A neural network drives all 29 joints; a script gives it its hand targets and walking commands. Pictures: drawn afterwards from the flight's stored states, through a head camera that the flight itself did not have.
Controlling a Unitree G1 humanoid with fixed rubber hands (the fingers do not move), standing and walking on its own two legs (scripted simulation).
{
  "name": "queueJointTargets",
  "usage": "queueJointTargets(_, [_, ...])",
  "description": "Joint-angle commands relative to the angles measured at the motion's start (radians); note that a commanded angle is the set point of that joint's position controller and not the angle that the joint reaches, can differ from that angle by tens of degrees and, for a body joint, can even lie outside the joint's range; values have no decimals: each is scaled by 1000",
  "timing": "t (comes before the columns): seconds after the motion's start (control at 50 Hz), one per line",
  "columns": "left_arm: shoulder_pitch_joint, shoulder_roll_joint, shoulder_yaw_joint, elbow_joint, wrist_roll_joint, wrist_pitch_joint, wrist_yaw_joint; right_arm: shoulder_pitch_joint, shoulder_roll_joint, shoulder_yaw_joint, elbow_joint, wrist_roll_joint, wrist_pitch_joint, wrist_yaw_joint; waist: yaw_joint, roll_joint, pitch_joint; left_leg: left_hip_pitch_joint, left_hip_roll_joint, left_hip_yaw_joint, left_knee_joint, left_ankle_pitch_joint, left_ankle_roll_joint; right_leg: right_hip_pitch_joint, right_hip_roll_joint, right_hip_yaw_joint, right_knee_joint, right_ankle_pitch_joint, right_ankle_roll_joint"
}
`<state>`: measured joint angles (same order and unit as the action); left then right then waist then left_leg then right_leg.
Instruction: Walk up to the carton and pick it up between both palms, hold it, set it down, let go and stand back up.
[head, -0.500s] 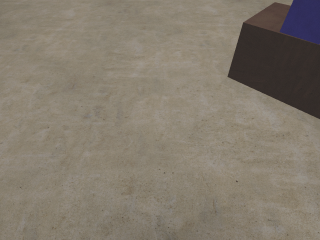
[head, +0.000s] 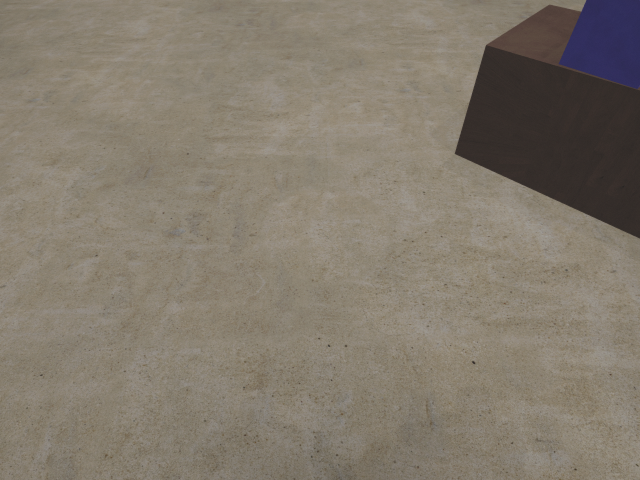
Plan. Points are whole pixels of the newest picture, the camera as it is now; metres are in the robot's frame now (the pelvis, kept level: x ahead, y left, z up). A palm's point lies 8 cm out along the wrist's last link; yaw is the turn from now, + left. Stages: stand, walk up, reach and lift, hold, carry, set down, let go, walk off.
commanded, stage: walk up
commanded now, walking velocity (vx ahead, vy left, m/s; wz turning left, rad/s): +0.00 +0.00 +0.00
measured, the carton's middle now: (623, 33) +1.52 -1.05 -0.10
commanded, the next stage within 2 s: none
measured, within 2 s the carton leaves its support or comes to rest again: neither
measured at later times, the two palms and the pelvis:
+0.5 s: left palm (275, 456) +0.19 +0.09 -0.13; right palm out of the picture +0.02 -0.39 -0.16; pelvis +0.08 -0.14 -0.01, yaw -16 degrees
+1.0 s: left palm (324, 339) +0.38 +0.02 -0.15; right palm (616, 328) +0.39 -0.49 -0.15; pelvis +0.37 -0.22 -0.03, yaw -27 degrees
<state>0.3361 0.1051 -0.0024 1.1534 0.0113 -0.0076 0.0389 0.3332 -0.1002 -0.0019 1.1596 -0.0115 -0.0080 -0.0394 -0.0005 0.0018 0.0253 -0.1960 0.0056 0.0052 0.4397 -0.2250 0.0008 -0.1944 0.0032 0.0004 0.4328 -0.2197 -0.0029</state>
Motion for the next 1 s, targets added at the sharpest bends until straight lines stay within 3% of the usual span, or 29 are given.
queueJointTargets(0.0, [85, 64, 10, -6, 0, -5, 3, 90, -66, -9, -6, 0, -5, -3, 0, 2, 67, -42, 69, -75, -93, 17, 29, -36, -74, 74, -83, 20, -29])
queueJointTargets(0.04, [86, 63, 10, -6, 0, -5, 3, 91, -66, -9, -6, 0, -5, -3, 0, 2, 67, -41, 69, -75, -93, 19, 29, -36, -75, 74, -82, 22, -29])
queueJointTargets(0.06, [-101, 218, 71, -120, -16, 27, -52, 228, -370, -112, -40, 18, 3, -51, -137, -71, 9, 353, 354, -354, -171, -588, 104, -540, 40, -7, 268, -479, -13])
queueJointTargets(0.08, [-366, 161, 60, -274, 48, 39, -82, 301, -431, -143, 1, 14, 12, -67, -181, 65, 96, 296, 589, -572, -282, -673, 134, -763, -81, 18, 555, -232, 26])
queueJointTargets(0.1, [-404, 146, 66, -310, 74, 44, -96, 230, -308, -123, -4, 4, 9, -68, -106, 15, 119, 149, 537, -477, -263, -552, 79, -754, -109, 91, 663, -74, 32])
queueJointTargets(0.14, [-201, 109, 73, -274, 62, 38, -106, 134, -220, -113, -43, -1, -13, -56, -6, 164, 7, 53, 416, -261, -236, -402, -1, -613, -107, 73, 760, 5, 39])
queueJointTargets(0.2, [-144, 98, 76, -275, 39, 41, -120, 59, -205, -104, -88, -30, -40, -42, 33, 237, 41, -124, 332, -23, -263, -313, -21, -497, -99, 3, 788, 71, 54])
queueJointTargets(0.22, [-94, 72, 65, -257, 7, 34, -116, -39, -152, -87, -127, -35, -57, -23, 62, 338, 53, -252, 272, 77, -332, -393, -42, -360, -98, -52, 671, 80, 54])
queueJointTargets(0.24, [-68, 88, 65, -253, 2, 35, -120, -81, -179, -93, -146, -36, -67, -15, 76, 364, 87, -324, 252, 132, -365, -400, -43, -242, -98, -85, 537, 68, 51])
queueJointTargets(0.28, [-92, 129, 79, -259, 17, 35, -121, -30, -248, -111, -135, -46, -82, -7, 46, 292, 84, -257, 262, 142, -366, -401, -4, -139, -74, -169, 408, -33, 39])
queueJointTargets(0.34, [-136, 123, 81, -279, 31, 17, -109, 46, -297, -125, -117, -42, -77, 14, 4, 183, 103, -103, 330, 127, -240, -442, 51, -109, -69, -219, 210, -154, 2])
queueJointTargets(0.36, [-67, 123, 84, -253, 31, 6, -103, 50, -297, -125, -116, -43, -66, 22, 36, 128, 89, -121, 317, 152, -125, -448, 58, -12, -44, -242, 132, -138, -12])
queueJointTargets(0.38, [102, 159, 102, -179, 31, -12, -92, 80, -261, -116, -111, -59, -55, 34, 102, -39, 11, -159, 250, 210, 184, -348, 60, 167, 4, -223, 81, -195, -19])
queueJointTargets(0.4, [228, 229, 109, -152, 32, -36, -79, 18, -168, -87, -158, -76, -54, 48, 165, -299, -8, -367, 203, 208, 573, -382, 45, 263, -188, 68, -50, -380, -19])
queueJointTargets(0.42, [276, 382, 122, -160, 15, -47, -66, -70, -106, -72, -248, -52, -71, 62, 158, -504, 8, -687, 74, 105, 796, -401, 15, 292, -410, 614, -327, -610, -120])
queueJointTargets(0.44, [234, 367, 116, -150, 13, -54, -62, -151, -154, -74, -286, -44, -85, 74, 131, -336, 52, -739, 147, 9, 906, -258, 23, 216, -473, 709, -394, -627, -191])
queueJointTargets(0.48, [59, 262, 88, -202, 22, -71, -67, -146, -192, -76, -238, -14, -101, 86, 57, -137, 76, -609, 222, 0, 813, 2, 21, 100, -353, 390, -282, -274, -135])
queueJointTargets(0.5, [27, 237, 78, -216, 20, -78, -66, -105, -201, -81, -207, -23, -96, 89, 34, -120, 42, -525, 215, 12, 755, 31, 14, 97, -290, 285, -277, -135, -108])
queueJointTargets(0.58, [152, 180, 49, -153, 0, -103, -52, -88, -157, -77, -184, -25, -42, 93, 9, -88, 13, -519, 142, 74, 690, 83, -16, 199, -228, 116, -226, 365, -89])
queueJointTargets(0.68, [251, 157, 33, -116, 2, -107, -38, -307, -128, -62, -255, -18, -27, 94, 52, -103, 81, -606, 101, 115, 509, 167, -50, 224, -237, 101, -251, 445, -113])
queueJointTargets(0.78, [273, 166, 30, -89, 6, -112, -22, -454, -113, -43, -307, 3, -43, 94, 88, -143, 119, -490, 47, 162, 195, 226, -14, 267, -240, 75, -249, 560, -116])
queueJointTargets(0.82, [248, 186, 34, -82, 4, -113, -16, -424, -132, -46, -308, 3, -46, 86, 61, -160, 106, -378, 22, 169, 128, 188, 22, 284, -251, 55, -198, 735, -102])
queueJointTargets(0.86, [231, 218, 45, -76, 4, -112, -9, -265, -178, -67, -260, 4, -55, 69, -3, -165, 21, -172, -37, 177, 99, 130, 57, 297, -254, 39, -13, 998, -75])
queueJointTargets(0.88, [239, 207, 42, -28, -19, -95, -12, -85, -191, -78, -231, -10, -78, 62, -123, -245, -81, 92, -6, 150, 43, 236, 69, 221, -149, -20, 191, 813, -54])
queueJointTargets(0.9, [266, 174, 38, -48, -22, -90, -13, 92, -270, -103, -187, -37, -89, 52, -164, -153, -199, 412, 174, -23, 91, 164, 85, -47, -124, -9, 466, 429, -52])
queueJointTargets(0.92, [409, 47, 21, -66, -31, -86, -14, 179, -409, -129, -169, -54, -88, 52, -87, 135, -383, 655, 539, -512, 51, 180, 171, -305, -4, 3, 828, -335, -32])
queueJointTargets(0.94, [343, 130, 48, -66, -22, -94, -23, 208, -397, -134, -135, 0, -75, 55, -124, 162, -443, 564, 518, -740, -132, 149, 215, -319, 12, 114, 922, -260, -39])
queueJointTargets(0.96, [236, 134, 55, -93, -15, -91, -24, 86, -318, -112, -136, -9, -81, 53, -63, 141, -242, 397, 466, -553, -158, 36, 180, -385, -56, 88, 951, -180, -38])
queueJointTargets(0.98, [135, 138, 58, -107, 9, -93, -32, 19, -205, -84, -140, -5, -90, 58, -70, 72, -125, 211, 404, -399, -186, 34, 146, -371, -88, 57, 895, -102, -45])
